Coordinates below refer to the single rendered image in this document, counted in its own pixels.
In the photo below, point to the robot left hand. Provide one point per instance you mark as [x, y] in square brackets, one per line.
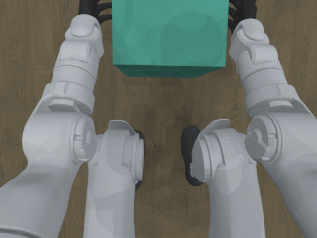
[92, 8]

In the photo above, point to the robot left forearm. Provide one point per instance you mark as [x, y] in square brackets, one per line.
[75, 71]

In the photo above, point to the robot right forearm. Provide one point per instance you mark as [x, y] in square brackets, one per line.
[260, 72]

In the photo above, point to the robot left upper arm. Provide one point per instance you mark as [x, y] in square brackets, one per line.
[35, 202]

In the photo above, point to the carton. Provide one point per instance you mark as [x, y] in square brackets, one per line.
[169, 38]

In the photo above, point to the robot right hand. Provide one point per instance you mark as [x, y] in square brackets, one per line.
[246, 9]

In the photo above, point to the robot left foot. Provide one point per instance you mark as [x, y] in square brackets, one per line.
[137, 185]

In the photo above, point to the robot right upper arm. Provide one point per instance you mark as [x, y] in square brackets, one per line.
[285, 143]

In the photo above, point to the left robot shin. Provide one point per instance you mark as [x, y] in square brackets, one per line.
[115, 125]

